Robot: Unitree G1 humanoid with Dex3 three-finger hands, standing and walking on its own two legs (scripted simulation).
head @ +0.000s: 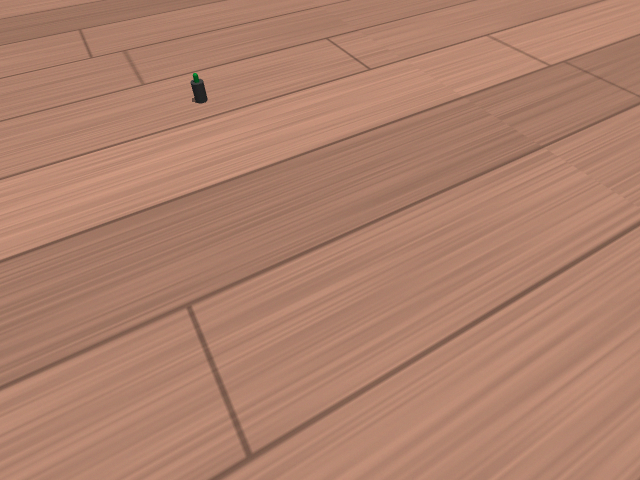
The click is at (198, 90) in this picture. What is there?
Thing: necked bottle
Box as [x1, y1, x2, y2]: [191, 73, 207, 102]
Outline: 194,73 194,78 191,81 191,85 196,102 204,102 207,99 203,82 201,79 197,77 197,74
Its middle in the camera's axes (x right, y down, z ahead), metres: -0.70 -0.92 +2.34
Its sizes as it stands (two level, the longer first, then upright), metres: 0.074 0.074 0.172
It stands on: the floor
